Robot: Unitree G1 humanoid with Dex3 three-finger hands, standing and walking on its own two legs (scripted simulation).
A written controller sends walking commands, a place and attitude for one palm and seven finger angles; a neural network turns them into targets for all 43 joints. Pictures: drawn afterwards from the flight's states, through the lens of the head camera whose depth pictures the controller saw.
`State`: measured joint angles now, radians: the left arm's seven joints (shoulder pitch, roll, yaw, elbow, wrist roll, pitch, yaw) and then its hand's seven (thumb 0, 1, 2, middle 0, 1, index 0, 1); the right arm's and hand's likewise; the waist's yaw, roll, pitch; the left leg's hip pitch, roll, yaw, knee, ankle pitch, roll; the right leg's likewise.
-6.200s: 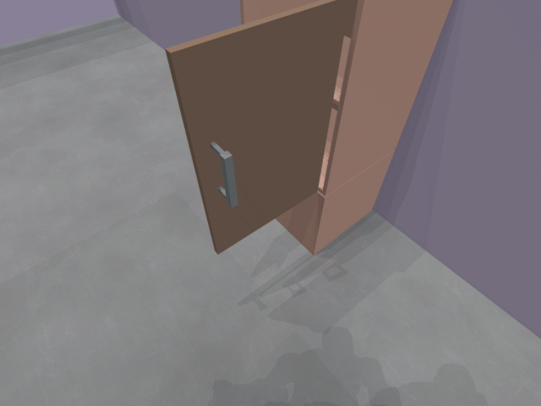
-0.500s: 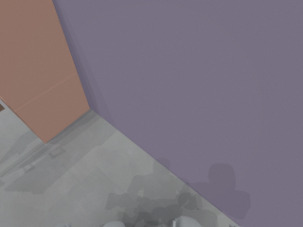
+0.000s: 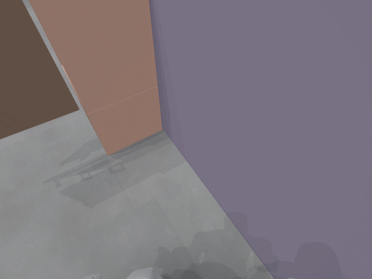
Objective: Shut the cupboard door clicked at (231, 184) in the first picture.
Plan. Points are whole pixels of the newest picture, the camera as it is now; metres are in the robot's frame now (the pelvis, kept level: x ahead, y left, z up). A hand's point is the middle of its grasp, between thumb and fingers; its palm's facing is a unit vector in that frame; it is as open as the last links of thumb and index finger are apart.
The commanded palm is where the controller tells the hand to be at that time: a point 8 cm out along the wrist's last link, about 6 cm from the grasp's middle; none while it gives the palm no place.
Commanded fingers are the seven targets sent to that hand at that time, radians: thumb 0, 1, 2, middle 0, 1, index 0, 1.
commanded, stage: turn to face it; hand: left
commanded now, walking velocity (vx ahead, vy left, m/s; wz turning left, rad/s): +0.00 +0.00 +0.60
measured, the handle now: out of the picture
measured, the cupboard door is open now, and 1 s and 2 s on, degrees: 89 89 89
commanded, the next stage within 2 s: take the last steps up to it in 0.82 s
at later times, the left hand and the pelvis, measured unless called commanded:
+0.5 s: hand out of the picture +0.06 +0.21 -0.15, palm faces +0.28 -0.91 -0.32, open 7.4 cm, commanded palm none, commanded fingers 0.00 0.90 0.90 -0.20 -0.30 -0.20 -0.30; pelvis +0.00 -0.03 -0.01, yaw +18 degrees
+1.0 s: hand out of the picture -0.07 +0.19 -0.17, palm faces +0.53 -0.81 -0.25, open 7.4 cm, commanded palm none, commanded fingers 0.00 0.90 0.90 -0.20 -0.30 -0.20 -0.30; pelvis +0.00 -0.02 +0.00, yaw +30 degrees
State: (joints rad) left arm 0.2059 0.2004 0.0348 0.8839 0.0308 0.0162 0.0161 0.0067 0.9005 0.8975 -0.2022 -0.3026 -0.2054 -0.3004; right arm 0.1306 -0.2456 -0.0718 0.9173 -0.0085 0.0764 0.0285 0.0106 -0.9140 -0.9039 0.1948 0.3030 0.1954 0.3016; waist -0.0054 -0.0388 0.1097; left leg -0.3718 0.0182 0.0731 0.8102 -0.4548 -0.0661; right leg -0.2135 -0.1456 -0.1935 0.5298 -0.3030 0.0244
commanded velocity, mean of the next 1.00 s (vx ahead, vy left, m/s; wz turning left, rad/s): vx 0.03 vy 0.02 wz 0.44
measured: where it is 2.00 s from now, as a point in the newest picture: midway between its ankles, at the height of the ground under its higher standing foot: outside the picture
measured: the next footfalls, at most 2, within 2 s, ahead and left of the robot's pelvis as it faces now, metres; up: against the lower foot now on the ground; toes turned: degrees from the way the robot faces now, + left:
left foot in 0.06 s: +0.04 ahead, +0.12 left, +0.00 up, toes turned +7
right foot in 0.46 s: +0.07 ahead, -0.14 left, +0.00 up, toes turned +14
